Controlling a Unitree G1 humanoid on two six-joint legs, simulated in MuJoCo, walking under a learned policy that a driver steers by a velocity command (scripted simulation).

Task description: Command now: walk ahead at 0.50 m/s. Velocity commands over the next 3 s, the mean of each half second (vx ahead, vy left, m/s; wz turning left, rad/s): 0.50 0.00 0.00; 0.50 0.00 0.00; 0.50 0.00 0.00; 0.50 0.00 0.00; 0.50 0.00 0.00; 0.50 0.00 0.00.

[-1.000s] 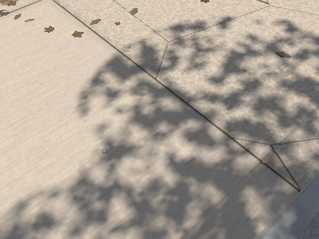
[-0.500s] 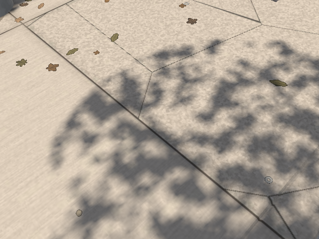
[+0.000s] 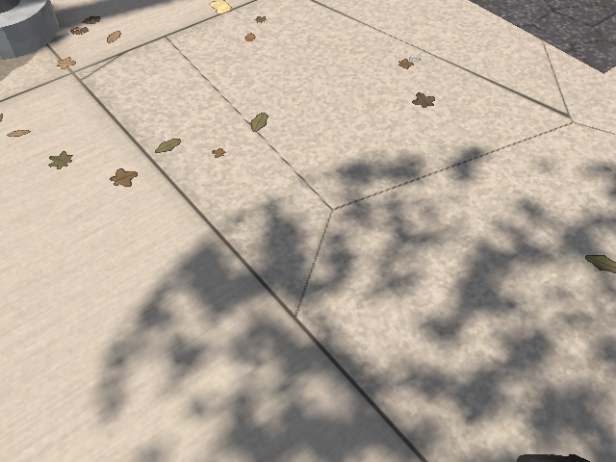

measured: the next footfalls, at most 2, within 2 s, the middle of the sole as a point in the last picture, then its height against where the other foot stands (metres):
right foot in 0.54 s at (398, 461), level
left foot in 1.12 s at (294, 321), level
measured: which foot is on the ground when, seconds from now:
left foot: down 0.00-0.54, up 0.56-1.00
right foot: down 0.00-0.02, up 0.04-0.52, down 0.54-1.00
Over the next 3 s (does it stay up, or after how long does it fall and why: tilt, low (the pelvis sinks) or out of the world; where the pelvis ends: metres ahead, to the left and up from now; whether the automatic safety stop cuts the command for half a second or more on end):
stays up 1.68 -0.04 0.02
